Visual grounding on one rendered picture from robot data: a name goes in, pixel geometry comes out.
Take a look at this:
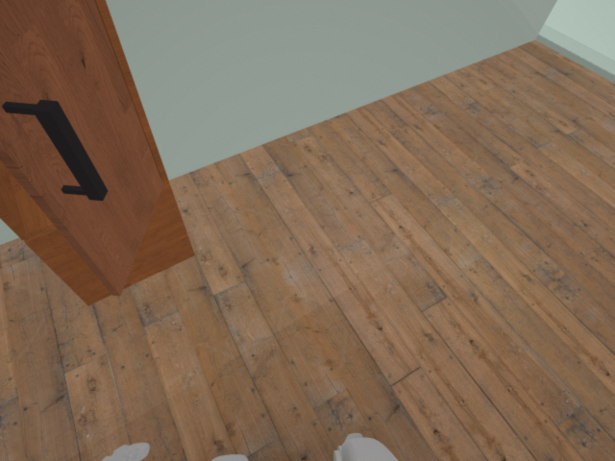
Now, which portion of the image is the right robot shin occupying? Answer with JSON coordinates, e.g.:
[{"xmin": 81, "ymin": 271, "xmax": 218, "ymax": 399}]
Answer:
[{"xmin": 344, "ymin": 433, "xmax": 363, "ymax": 443}]

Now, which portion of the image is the cupboard door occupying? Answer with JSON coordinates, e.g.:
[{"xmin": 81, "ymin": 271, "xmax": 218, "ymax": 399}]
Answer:
[{"xmin": 0, "ymin": 0, "xmax": 163, "ymax": 296}]

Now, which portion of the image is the right robot thigh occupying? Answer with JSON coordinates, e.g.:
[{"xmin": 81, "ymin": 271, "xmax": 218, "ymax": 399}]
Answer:
[{"xmin": 333, "ymin": 437, "xmax": 398, "ymax": 461}]

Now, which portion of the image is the handle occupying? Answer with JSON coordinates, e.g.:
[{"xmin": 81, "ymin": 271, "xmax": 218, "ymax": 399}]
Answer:
[{"xmin": 2, "ymin": 100, "xmax": 108, "ymax": 201}]

